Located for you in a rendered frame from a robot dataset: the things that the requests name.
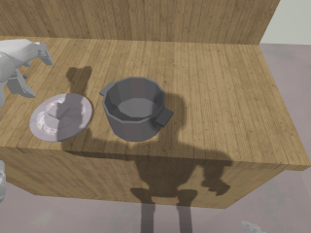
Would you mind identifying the pot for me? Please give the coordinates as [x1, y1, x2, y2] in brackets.
[99, 77, 174, 142]

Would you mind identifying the right robot hand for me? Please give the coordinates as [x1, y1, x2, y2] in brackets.
[241, 220, 266, 233]

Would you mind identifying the knob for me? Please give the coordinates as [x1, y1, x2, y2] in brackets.
[47, 102, 71, 120]

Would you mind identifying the left robot forearm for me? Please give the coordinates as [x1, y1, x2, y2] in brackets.
[0, 51, 16, 116]

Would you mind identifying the left robot hand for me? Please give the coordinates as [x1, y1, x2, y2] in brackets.
[0, 39, 53, 98]

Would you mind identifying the lid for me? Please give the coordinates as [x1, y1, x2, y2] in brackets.
[29, 93, 92, 143]

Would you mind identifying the table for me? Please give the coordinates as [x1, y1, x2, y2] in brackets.
[0, 0, 311, 210]

